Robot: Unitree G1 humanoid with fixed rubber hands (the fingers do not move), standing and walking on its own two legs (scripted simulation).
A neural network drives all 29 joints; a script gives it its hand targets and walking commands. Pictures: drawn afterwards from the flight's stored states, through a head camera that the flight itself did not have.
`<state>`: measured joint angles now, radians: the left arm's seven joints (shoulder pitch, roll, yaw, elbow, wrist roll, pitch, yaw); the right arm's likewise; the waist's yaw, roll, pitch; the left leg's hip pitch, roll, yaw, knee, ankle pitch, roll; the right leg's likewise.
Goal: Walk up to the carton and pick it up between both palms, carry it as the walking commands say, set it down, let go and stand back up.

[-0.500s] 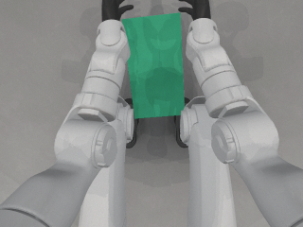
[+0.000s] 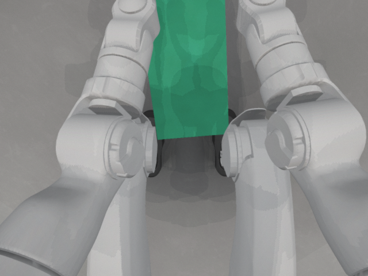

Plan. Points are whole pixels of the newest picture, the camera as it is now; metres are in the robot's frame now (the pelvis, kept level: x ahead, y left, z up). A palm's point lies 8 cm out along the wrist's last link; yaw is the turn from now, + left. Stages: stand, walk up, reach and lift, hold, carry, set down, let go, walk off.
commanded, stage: set down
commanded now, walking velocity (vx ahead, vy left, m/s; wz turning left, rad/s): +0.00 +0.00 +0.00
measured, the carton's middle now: (187, 66) +0.39 +0.01 -0.33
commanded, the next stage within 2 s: none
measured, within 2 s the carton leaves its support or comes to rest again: neither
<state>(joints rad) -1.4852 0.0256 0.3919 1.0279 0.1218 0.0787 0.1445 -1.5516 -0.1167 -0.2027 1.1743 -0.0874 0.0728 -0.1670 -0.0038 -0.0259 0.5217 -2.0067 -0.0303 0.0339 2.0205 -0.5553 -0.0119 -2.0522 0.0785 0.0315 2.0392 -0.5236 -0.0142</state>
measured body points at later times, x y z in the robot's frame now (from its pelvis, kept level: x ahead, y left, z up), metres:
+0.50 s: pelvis +0.00 +0.00 -0.01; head +0.37 -0.01 +0.22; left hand +0.54 +0.07 -0.20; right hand +0.55 -0.09 -0.21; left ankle +0.13 +0.12 -0.39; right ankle +0.13 -0.10 -0.39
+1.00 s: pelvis +0.00 +0.00 -0.02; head +0.38 -0.01 +0.21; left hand +0.55 +0.07 -0.21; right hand +0.55 -0.09 -0.22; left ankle +0.13 +0.12 -0.39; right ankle +0.13 -0.10 -0.39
